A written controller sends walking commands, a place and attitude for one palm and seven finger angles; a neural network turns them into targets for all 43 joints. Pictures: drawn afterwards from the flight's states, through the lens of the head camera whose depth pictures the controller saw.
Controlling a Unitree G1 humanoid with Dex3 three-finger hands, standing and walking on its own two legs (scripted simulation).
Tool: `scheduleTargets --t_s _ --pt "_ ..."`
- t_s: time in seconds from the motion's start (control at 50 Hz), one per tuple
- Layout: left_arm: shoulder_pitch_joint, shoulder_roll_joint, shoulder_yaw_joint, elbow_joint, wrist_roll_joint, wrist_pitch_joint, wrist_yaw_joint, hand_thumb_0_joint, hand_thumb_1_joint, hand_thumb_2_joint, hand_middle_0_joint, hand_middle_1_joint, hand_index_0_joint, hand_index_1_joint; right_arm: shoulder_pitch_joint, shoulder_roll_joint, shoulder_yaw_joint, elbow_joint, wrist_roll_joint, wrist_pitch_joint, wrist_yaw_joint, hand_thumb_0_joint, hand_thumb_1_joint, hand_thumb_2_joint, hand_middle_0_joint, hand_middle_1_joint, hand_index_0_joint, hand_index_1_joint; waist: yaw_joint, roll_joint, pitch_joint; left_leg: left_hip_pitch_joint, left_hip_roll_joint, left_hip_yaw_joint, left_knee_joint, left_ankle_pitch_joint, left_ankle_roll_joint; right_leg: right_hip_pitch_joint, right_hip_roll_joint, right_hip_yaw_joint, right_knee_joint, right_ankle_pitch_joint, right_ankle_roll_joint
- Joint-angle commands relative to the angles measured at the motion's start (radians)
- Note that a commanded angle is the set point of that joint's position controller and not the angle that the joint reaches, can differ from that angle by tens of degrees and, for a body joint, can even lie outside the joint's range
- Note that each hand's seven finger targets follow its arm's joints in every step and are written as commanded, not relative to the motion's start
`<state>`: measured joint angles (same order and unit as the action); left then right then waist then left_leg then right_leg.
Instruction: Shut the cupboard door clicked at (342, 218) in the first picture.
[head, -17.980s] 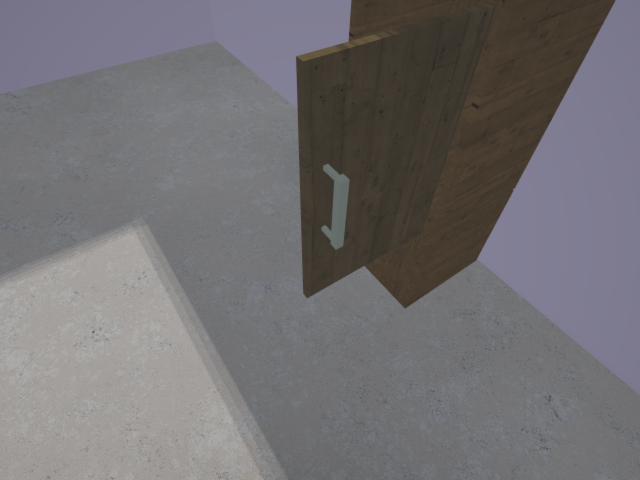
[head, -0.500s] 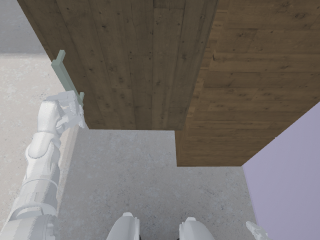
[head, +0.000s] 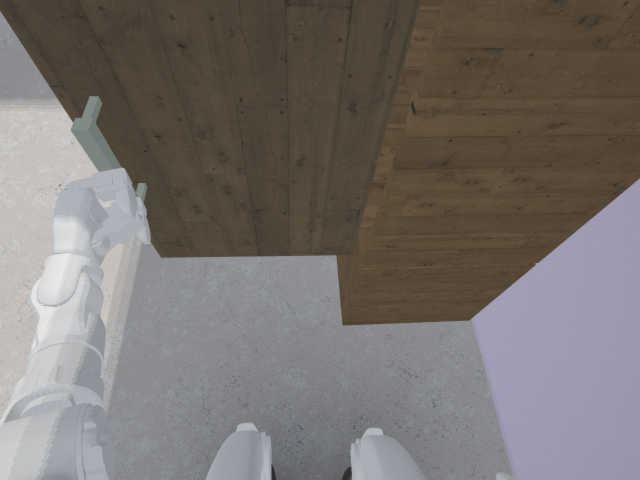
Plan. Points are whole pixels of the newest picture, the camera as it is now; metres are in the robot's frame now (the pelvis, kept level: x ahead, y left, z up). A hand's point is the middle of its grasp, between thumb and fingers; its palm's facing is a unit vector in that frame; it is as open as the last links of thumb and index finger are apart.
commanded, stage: push the door shut along its arc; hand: left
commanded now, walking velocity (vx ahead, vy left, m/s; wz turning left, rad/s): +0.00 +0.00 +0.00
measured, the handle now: (117, 164) +0.50 +0.26 +0.05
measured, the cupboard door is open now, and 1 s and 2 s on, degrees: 89 76 63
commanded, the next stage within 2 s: pull the fist back off the door in 1.62 s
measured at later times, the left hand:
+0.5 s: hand (142, 193) +0.45 +0.22 +0.06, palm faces -0.08 -1.00 -0.02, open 3.1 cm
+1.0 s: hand (171, 153) +0.52 +0.19 +0.06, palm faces -0.21 -0.98 -0.02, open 3.1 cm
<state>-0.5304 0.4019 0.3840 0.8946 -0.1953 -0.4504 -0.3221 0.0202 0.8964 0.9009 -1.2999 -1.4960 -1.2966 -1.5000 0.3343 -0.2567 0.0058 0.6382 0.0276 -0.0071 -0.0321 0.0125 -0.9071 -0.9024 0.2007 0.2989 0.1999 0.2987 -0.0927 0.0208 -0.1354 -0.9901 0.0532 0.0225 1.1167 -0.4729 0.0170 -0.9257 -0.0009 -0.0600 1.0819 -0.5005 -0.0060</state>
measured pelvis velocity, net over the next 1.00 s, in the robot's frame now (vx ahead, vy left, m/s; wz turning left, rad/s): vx -0.02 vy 0.01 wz -0.03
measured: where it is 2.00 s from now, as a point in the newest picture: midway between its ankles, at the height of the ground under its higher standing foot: outside the picture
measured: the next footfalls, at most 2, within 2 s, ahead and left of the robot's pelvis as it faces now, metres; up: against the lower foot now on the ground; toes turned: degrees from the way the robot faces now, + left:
none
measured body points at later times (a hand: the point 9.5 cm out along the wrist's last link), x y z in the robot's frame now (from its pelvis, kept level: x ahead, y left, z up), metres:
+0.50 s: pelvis -0.01 +0.00 -0.01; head +0.11 +0.02 +0.42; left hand +0.45 +0.27 +0.06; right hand +0.06 -0.27 -0.12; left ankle +0.03 +0.11 -0.65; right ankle +0.01 -0.12 -0.65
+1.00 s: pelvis -0.02 +0.01 -0.03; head +0.14 +0.04 +0.39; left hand +0.52 +0.25 +0.06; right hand -0.02 -0.26 -0.13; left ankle +0.03 +0.11 -0.65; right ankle +0.01 -0.12 -0.65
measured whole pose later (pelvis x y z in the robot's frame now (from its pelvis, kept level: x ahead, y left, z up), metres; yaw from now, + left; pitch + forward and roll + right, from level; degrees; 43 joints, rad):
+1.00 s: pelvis -0.02 +0.01 -0.03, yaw -2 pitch +26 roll -5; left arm -1.03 0.66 0.38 1.23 -0.08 -0.34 -0.48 0.02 0.90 0.90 -1.30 -1.50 -1.30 -1.50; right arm 0.37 -0.28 0.05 0.64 0.02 -0.02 -0.02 0.01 -0.91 -0.90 0.20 0.30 0.20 0.30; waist -0.22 0.04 -0.12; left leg -1.23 0.07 0.00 1.25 -0.48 0.03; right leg -1.14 0.02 -0.08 1.17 -0.49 0.00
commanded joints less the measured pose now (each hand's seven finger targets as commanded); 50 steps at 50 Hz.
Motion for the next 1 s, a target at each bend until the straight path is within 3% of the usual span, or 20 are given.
scheduleTargets --t_s 0.0,0.06,0.08,0.12,0.16,0.2,0.26,0.32,0.36,0.42,0.44,0.52,0.56,0.6,0.62,0.72,0.8,0.88,0.92,0.98 --pt "-0.354 0.26 0.051 -0.182 -0.028 -0.058 -0.013 0.0 0.9 0.9 -1.3 -1.5 -1.3 -1.5 0.073 -0.171 -0.063 -0.091 -0.004 -0.035 -0.013 0.0 -0.9 -0.9 0.2 0.3 0.2 0.3 0.008 0.073 -0.386 0.325 -0.029 -0.059 -0.128 0.282 0.01 0.146 0.034 0.04 -0.13 0.292 -0.019" --pt "-0.352 0.23 0.025 -0.225 -0.029 -0.066 -0.016 0.0 0.9 0.9 -1.3 -1.5 -1.3 -1.5 0.067 -0.165 -0.066 -0.097 -0.004 -0.037 -0.01 0.0 -0.9 -0.9 0.2 0.3 0.2 0.3 0.014 0.102 -0.433 0.381 -0.026 -0.063 -0.132 0.333 0.004 0.145 0.031 0.036 -0.126 0.321 -0.019" --pt "-0.329 0.213 0.007 -0.219 -0.029 -0.062 -0.02 0.0 0.9 0.9 -1.3 -1.5 -1.3 -1.5 0.065 -0.163 -0.065 -0.098 -0.003 -0.037 -0.007 0.0 -0.9 -0.9 0.2 0.3 0.2 0.3 0.013 0.105 -0.426 0.388 -0.028 -0.061 -0.131 0.344 0.004 0.145 0.031 0.037 -0.13 0.329 -0.019" --pt "-0.406 0.251 0.021 -0.18 -0.024 -0.06 -0.028 0.0 0.9 0.9 -1.3 -1.5 -1.3 -1.5 0.07 -0.171 -0.062 -0.084 -0.003 -0.034 -0.01 0.0 -0.9 -0.9 0.2 0.3 0.2 0.3 -0.01 0.053 -0.395 0.348 -0.024 -0.067 -0.12 0.323 0.008 0.134 0.033 0.037 -0.123 0.326 -0.016" --pt "-0.454 0.233 -0.005 -0.161 -0.015 -0.06 -0.037 0.0 0.9 0.9 -1.3 -1.5 -1.3 -1.5 0.066 -0.171 -0.061 -0.083 -0.001 -0.035 -0.01 0.0 -0.9 -0.9 0.2 0.3 0.2 0.3 -0.019 0.08 -0.371 0.35 -0.024 -0.073 -0.124 0.285 0.006 0.094 0.031 0.035 -0.127 0.282 -0.018" --pt "-0.486 0.249 0.001 -0.141 -0.015 -0.061 -0.044 0.0 0.9 0.9 -1.3 -1.5 -1.3 -1.5 0.066 -0.174 -0.059 -0.083 -0.002 -0.035 -0.013 0.0 -0.9 -0.9 0.2 0.3 0.2 0.3 -0.018 0.1 -0.376 0.356 -0.027 -0.075 -0.114 0.282 0.008 0.082 0.032 0.037 -0.122 0.273 -0.023" --pt "-0.556 0.285 0.012 -0.083 -0.008 -0.054 -0.055 0.0 0.9 0.9 -1.3 -1.5 -1.3 -1.5 0.065 -0.179 -0.053 -0.074 -0.001 -0.035 -0.017 0.0 -0.9 -0.9 0.2 0.3 0.2 0.3 -0.036 0.056 -0.371 0.306 -0.026 -0.076 -0.105 0.237 0.012 0.08 0.029 0.046 -0.126 0.243 -0.018" --pt "-0.571 0.362 0.062 -0.038 -0.003 -0.047 -0.08 0.0 0.9 0.9 -1.3 -1.5 -1.3 -1.5 0.073 -0.186 -0.047 -0.074 -0.002 -0.035 -0.017 0.0 -0.9 -0.9 0.2 0.3 0.2 0.3 -0.025 0.072 -0.415 0.276 -0.028 -0.072 -0.084 0.25 0.016 0.103 0.03 0.055 -0.108 0.258 -0.021" --pt "-0.59 0.363 0.047 0.0 0.004 -0.033 -0.101 0.0 0.9 0.9 -1.3 -1.5 -1.3 -1.5 0.078 -0.187 -0.044 -0.079 0.0 -0.032 -0.016 0.0 -0.9 -0.9 0.2 0.3 0.2 0.3 -0.043 0.058 -0.396 0.242 -0.026 -0.068 -0.073 0.239 0.02 0.087 0.031 0.059 -0.107 0.253 -0.017" --pt "-0.657 0.399 0.056 0.0 0.005 -0.027 -0.129 0.0 0.9 0.9 -1.3 -1.5 -1.3 -1.5 0.094 -0.195 -0.044 -0.075 -0.001 -0.033 -0.015 0.0 -0.9 -0.9 0.2 0.3 0.2 0.3 -0.044 0.108 -0.429 0.268 -0.022 -0.08 -0.06 0.257 0.017 0.055 0.033 0.054 -0.091 0.246 -0.023" --pt "-0.657 0.373 0.031 0.004 0.006 -0.022 -0.138 0.0 0.9 0.9 -1.3 -1.5 -1.3 -1.5 0.097 -0.193 -0.045 -0.076 -0.001 -0.034 -0.013 0.0 -0.9 -0.9 0.2 0.3 0.2 0.3 -0.051 0.124 -0.448 0.288 -0.022 -0.082 -0.057 0.264 0.017 0.038 0.034 0.052 -0.089 0.243 -0.023" --pt "-0.696 0.39 0.037 0.0 0.004 -0.011 -0.159 0.0 0.9 0.9 -1.3 -1.5 -1.3 -1.5 0.122 -0.202 -0.049 -0.067 -0.002 -0.033 -0.01 0.0 -0.9 -0.9 0.2 0.3 0.2 0.3 -0.062 0.123 -0.483 0.318 -0.016 -0.094 -0.048 0.297 0.017 0.011 0.037 0.044 -0.083 0.253 -0.022" --pt "-0.723 0.412 0.043 0.018 0.01 -0.003 -0.163 0.0 0.9 0.9 -1.3 -1.5 -1.3 -1.5 0.132 -0.207 -0.048 -0.059 -0.001 -0.032 -0.011 0.0 -0.9 -0.9 0.2 0.3 0.2 0.3 -0.073 0.1 -0.462 0.289 -0.015 -0.096 -0.046 0.269 0.02 0.004 0.038 0.044 -0.088 0.228 -0.021" --pt "-0.789 0.379 0.001 0.035 0.013 0.006 -0.167 0.0 0.9 0.9 -1.3 -1.5 -1.3 -1.5 0.138 -0.204 -0.042 -0.052 -0.001 -0.034 -0.01 0.0 -0.9 -0.9 0.2 0.3 0.2 0.3 -0.098 0.12 -0.427 0.278 -0.016 -0.101 -0.041 0.241 0.023 -0.036 0.042 0.041 -0.089 0.2 -0.024" --pt "-0.809 0.414 0.019 0.042 0.022 0.008 -0.168 0.0 0.9 0.9 -1.3 -1.5 -1.3 -1.5 0.143 -0.214 -0.046 -0.046 0.0 -0.033 -0.013 0.0 -0.9 -0.9 0.2 0.3 0.2 0.3 -0.099 0.124 -0.435 0.281 -0.011 -0.103 -0.041 0.22 0.022 -0.053 0.041 0.043 -0.092 0.176 -0.022" --pt "-0.9 0.403 -0.012 0.046 0.036 0.02 -0.177 0.0 0.9 0.9 -1.3 -1.5 -1.3 -1.5 0.172 -0.219 -0.045 -0.028 -0.007 -0.04 -0.01 0.0 -0.9 -0.9 0.2 0.3 0.2 0.3 -0.122 0.185 -0.48 0.357 -0.005 -0.129 -0.036 0.254 0.016 -0.127 0.044 0.028 -0.08 0.174 -0.029" --pt "-0.914 0.429 0.004 0.102 0.044 0.04 -0.173 0.0 0.9 0.9 -1.3 -1.5 -1.3 -1.5 0.188 -0.221 -0.036 -0.031 -0.009 -0.04 -0.006 0.0 -0.9 -0.9 0.2 0.3 0.2 0.3 -0.127 0.172 -0.461 0.331 -0.006 -0.132 -0.027 0.25 0.018 -0.142 0.049 0.02 -0.073 0.164 -0.032" --pt "-0.949 0.514 0.047 0.137 0.078 0.058 -0.164 0.0 0.9 0.9 -1.3 -1.5 -1.3 -1.5 0.204 -0.227 -0.03 -0.037 -0.014 -0.036 -0.004 0.0 -0.9 -0.9 0.2 0.3 0.2 0.3 -0.132 0.181 -0.472 0.29 -0.002 -0.128 -0.01 0.268 0.019 -0.133 0.051 0.021 -0.059 0.176 -0.031" --pt "-0.97 0.504 0.032 0.121 0.087 0.051 -0.168 0.0 0.9 0.9 -1.3 -1.5 -1.3 -1.5 0.208 -0.227 -0.031 -0.043 -0.014 -0.035 -0.001 0.0 -0.9 -0.9 0.2 0.3 0.2 0.3 -0.13 0.226 -0.508 0.331 0.0 -0.134 -0.006 0.295 0.012 -0.159 0.053 0.019 -0.047 0.185 -0.032" --pt "-0.986 0.486 0.016 0.133 0.097 0.064 -0.169 0.0 0.9 0.9 -1.3 -1.5 -1.3 -1.5 0.223 -0.228 -0.033 -0.039 -0.021 -0.031 0.004 0.0 -0.9 -0.9 0.2 0.3 0.2 0.3 -0.144 0.222 -0.506 0.35 0.004 -0.144 0.0 0.319 0.012 -0.176 0.056 0.011 -0.048 0.196 -0.033"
